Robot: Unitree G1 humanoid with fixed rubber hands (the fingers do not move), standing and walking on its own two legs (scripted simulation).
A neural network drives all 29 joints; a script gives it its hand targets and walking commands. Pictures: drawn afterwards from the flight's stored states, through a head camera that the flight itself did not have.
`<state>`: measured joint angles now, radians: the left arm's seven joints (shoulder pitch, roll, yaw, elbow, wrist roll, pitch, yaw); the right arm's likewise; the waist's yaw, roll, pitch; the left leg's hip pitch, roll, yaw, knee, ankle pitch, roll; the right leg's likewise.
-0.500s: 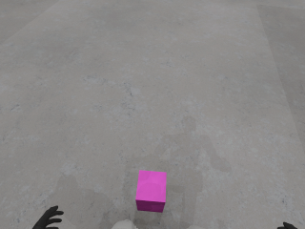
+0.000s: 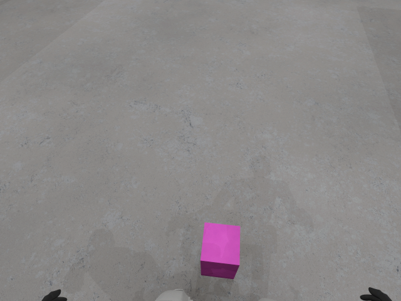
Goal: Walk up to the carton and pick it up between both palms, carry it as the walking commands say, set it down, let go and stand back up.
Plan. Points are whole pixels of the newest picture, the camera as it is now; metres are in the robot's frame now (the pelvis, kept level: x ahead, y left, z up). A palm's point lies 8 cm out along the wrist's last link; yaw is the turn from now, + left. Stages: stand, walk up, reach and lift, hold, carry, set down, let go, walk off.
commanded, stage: walk up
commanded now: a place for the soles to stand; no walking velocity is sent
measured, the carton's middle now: (219, 251) +0.39 -0.03 -0.62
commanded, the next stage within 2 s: reach and lift in 0.68 s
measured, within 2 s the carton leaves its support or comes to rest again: neither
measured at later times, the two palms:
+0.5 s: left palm out of the picture +0.06 +0.35 -0.09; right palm out of the picture +0.11 -0.32 -0.07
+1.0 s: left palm (88, 267) +0.19 +0.27 -0.07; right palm (386, 300) +0.15 -0.33 -0.08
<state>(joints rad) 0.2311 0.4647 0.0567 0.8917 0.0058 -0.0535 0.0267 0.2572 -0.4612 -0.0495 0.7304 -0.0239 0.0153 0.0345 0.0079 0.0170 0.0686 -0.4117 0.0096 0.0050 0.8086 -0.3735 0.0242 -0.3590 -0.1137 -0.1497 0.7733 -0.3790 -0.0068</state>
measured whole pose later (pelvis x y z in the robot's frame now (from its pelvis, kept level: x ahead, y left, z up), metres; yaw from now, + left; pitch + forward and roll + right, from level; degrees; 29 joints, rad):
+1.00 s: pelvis +0.00 -0.01 +0.00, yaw +1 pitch +0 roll -1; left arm 0.01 0.29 0.11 0.59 0.05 0.12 -0.03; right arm 0.09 -0.41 -0.10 0.69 -0.04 0.12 0.06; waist 0.01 0.03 0.15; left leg -0.43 0.00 -0.02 0.77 -0.34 0.01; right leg -0.37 -0.07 -0.12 0.75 -0.37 0.00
